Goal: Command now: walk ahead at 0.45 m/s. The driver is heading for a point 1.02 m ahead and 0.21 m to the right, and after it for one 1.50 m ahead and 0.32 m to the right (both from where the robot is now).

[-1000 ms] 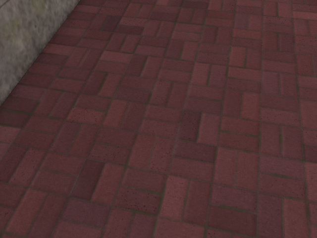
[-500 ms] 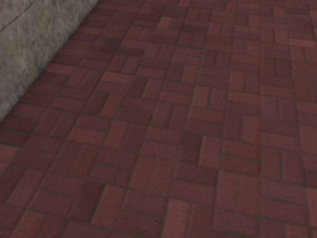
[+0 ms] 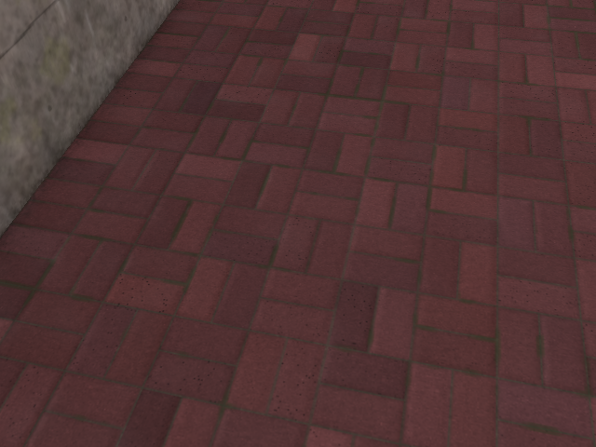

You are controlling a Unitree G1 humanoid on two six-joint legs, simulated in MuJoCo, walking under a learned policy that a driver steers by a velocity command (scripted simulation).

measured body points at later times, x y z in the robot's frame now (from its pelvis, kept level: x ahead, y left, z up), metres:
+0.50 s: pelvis +0.28 +0.04 +0.00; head +0.30 +0.04 +0.45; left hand +0.37 +0.28 -0.15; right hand +0.25 -0.21 -0.14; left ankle +0.28 +0.09 -0.75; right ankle +0.30 -0.11 -0.66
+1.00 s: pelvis +0.43 -0.01 -0.01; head +0.46 -0.04 +0.44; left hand +0.60 +0.21 -0.13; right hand +0.45 -0.29 -0.15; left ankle +0.50 +0.14 -0.67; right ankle +0.48 -0.07 -0.75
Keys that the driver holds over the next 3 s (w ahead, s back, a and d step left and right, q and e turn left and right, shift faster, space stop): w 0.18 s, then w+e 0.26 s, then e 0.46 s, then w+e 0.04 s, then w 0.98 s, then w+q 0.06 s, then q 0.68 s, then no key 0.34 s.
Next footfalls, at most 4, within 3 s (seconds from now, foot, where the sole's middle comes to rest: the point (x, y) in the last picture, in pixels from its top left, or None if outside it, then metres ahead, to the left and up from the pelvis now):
0.26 left None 0.32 0.09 -0.78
0.74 right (370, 446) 0.52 -0.09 -0.78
1.34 left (297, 404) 0.61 0.07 -0.78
1.80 right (425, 331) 0.80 -0.25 -0.78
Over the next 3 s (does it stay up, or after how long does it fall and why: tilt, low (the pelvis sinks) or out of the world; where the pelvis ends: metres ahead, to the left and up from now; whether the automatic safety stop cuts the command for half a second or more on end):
stays up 0.97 -0.28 0.00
